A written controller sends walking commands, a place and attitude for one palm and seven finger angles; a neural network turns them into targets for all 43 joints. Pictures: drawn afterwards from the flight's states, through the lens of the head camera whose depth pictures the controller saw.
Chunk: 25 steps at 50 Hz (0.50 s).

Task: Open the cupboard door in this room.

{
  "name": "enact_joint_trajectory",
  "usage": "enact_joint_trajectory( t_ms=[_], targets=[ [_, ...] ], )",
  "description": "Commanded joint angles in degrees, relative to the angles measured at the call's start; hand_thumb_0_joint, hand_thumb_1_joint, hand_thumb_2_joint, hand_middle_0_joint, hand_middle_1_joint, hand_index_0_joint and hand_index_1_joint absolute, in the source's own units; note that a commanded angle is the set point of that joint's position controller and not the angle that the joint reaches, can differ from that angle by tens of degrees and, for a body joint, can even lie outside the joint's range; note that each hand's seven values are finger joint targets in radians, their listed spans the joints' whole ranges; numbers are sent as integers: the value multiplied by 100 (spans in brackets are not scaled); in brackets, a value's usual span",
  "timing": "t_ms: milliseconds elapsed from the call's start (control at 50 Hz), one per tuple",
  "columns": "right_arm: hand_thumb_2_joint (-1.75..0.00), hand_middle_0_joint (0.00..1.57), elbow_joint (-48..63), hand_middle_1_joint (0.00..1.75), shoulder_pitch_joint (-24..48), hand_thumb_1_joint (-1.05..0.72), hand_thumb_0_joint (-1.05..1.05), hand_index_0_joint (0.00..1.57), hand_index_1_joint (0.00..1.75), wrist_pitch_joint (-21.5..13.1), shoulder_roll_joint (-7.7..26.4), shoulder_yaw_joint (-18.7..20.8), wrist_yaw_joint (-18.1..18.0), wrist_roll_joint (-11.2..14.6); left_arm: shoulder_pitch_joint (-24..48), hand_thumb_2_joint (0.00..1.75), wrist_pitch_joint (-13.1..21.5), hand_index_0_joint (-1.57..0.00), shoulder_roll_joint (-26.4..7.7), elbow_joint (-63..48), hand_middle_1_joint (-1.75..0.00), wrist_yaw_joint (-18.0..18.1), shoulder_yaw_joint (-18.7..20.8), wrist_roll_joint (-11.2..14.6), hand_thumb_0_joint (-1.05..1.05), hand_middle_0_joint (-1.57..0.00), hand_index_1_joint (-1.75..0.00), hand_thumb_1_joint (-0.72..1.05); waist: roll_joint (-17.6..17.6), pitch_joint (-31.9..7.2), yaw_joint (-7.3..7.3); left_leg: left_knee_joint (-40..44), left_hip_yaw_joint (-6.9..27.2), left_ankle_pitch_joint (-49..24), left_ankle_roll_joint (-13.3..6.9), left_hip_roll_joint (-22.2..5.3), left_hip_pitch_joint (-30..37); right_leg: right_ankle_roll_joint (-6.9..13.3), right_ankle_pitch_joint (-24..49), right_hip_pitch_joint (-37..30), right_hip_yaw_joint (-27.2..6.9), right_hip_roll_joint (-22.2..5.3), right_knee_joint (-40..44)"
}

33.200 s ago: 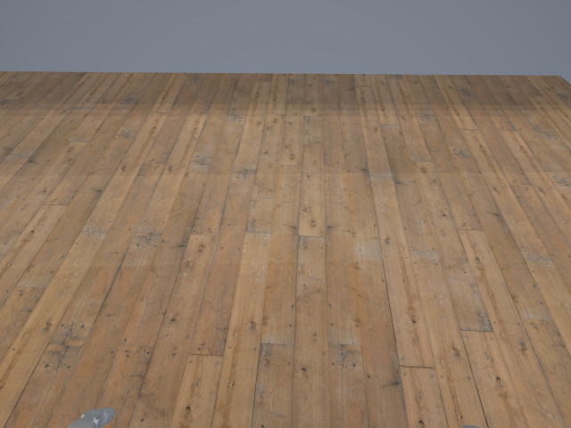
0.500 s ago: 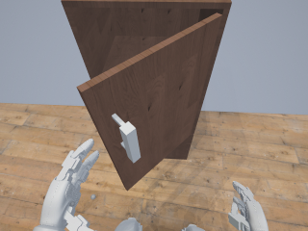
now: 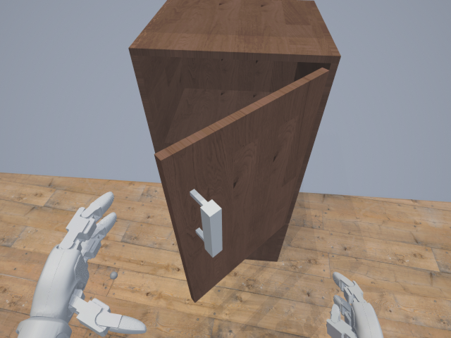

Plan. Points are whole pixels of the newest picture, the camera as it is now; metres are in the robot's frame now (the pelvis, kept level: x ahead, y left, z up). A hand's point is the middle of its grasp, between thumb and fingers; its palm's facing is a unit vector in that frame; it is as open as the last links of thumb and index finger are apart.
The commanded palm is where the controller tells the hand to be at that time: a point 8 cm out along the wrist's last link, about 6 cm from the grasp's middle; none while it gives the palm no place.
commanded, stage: draw the hand back to the body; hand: left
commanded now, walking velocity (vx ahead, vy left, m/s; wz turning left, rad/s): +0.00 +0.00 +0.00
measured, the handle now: (205, 223) +0.31 +0.08 +0.04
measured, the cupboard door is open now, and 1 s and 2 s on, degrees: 46 46 46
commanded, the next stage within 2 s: step back with the hand held close in 1.00 s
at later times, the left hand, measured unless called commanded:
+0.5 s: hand (55, 229) +0.20 +0.24 +0.18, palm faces +0.40 -0.81 -0.43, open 10.5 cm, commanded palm +0.16 +0.28 +0.20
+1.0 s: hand (56, 219) +0.21 +0.24 +0.19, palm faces +0.43 -0.80 -0.42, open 7.5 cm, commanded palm +0.16 +0.28 +0.21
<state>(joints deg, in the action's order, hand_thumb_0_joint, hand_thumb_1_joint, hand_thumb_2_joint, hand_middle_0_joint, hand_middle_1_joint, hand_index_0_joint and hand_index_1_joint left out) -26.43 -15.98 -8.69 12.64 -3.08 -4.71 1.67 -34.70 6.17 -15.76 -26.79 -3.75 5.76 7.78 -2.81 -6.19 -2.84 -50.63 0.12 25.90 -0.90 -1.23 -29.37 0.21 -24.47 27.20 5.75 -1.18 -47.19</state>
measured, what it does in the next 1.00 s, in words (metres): stands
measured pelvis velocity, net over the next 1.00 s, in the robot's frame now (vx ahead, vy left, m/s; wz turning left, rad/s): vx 0.02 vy -0.02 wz -0.02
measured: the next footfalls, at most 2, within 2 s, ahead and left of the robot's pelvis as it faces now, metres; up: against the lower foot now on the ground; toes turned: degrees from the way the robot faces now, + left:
none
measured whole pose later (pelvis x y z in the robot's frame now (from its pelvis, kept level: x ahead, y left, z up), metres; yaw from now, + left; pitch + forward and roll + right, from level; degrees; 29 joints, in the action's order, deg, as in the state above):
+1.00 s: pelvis +0.02 -0.02 +0.05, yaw -1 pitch -5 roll +0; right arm -37.6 -10.7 -5.4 13.1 -0.9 -5.1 -0.7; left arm -27.2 3.9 -19.2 -21.8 6.1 18.6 2.8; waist -4.0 2.1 -4.5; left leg -22.1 -1.6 14.3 0.7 -1.9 -3.1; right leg 1.5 -13.3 2.3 4.4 0.8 -20.2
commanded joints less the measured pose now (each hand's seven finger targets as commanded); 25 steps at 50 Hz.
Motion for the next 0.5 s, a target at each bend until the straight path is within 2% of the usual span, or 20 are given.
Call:
enact_joint_trajectory(
  t_ms=[0,20,80,160,240,300,340,400,440,480],
  targets=[
    [-90,20,826,30,583,-90,0,20,30,-266,490,188,-137,-39,-22,45,-6,-16,-531,-1302,-30,854,337,-486,0,-16,-30,-15,-169,38,44,1469,221,-1356,17,20,615,134,1036,-581,-245,25,1200],
    [-90,20,797,30,623,-90,0,20,30,-237,507,180,-136,-51,9,47,-30,-16,-591,-1304,-30,929,385,-536,0,-16,-30,-12,-200,96,31,1579,238,-1407,24,2,716,132,1043,-646,-223,36,1268],
    [-90,20,679,30,762,-90,0,20,30,-212,550,179,-185,-92,219,51,-57,-17,-823,-1195,-30,1092,627,-601,0,-17,-30,-1,104,251,14,1836,189,-1329,-10,-4,963,123,1006,-944,-243,36,1629],
    [-90,20,536,30,829,-90,0,20,30,-282,547,157,-196,-133,438,57,-7,-17,-925,-1308,-30,1204,799,-656,0,-17,-30,13,27,132,-13,2200,180,-1601,-10,-8,1405,113,1242,-1367,-225,13,1841],
    [-90,20,341,30,928,-90,0,20,30,-324,550,153,-165,-158,540,63,11,-18,-980,-1251,-30,1243,980,-666,0,-18,-30,27,-214,227,-49,2469,151,-2039,22,-23,1755,117,1550,-1682,-228,11,2072],
    [-90,20,221,30,1038,-90,0,20,30,-312,565,183,-146,-175,545,68,18,-18,-1004,-1051,-30,1240,1150,-633,0,-18,-30,37,52,387,-74,2659,132,-2265,25,-53,1854,112,1756,-1907,-210,27,2246],
    [-90,20,152,30,1071,-90,0,20,30,-273,577,208,-135,-186,634,70,36,-18,-1109,-1006,-30,1233,1355,-605,0,-18,-30,44,124,322,-106,2729,91,-2375,10,-40,1987,107,1909,-2052,-234,35,2352],
    [-90,20,61,30,1126,-90,0,20,30,-226,579,226,-121,-200,811,75,51,-19,-1178,-917,-30,1224,1521,-590,0,-19,-30,55,-57,417,-114,2840,42,-2560,22,-31,2131,112,2082,-2187,-256,24,2475],
    [-90,20,20,30,1135,-90,0,20,30,-196,577,251,-113,-213,945,78,87,-19,-1267,-991,-30,1225,1670,-579,0,-19,-30,62,-197,304,-127,2862,-12,-2706,9,-12,2290,107,2242,-2285,-283,22,2546],
    [-90,20,-17,30,1198,-90,0,20,30,-170,597,272,-114,-217,1076,81,94,-19,-1366,-945,-30,1221,1806,-560,0,-19,-30,69,-131,344,-146,2907,-16,-2716,6,-12,2336,112,2275,-2354,-286,29,2637]
  ],
)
